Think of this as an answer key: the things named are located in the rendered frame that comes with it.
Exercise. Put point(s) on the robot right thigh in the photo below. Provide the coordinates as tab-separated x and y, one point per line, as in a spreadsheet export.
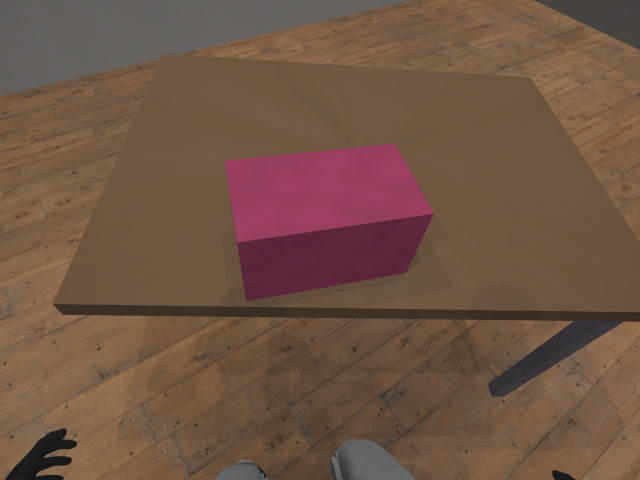
366	460

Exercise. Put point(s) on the table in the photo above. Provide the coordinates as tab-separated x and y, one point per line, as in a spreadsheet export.
522	228

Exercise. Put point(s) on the carton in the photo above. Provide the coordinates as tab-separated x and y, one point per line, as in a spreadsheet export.
318	219

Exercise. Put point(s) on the left robot shin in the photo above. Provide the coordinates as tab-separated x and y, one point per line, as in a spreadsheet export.
245	463

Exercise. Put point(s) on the robot left hand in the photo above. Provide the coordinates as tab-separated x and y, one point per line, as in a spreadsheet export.
34	461

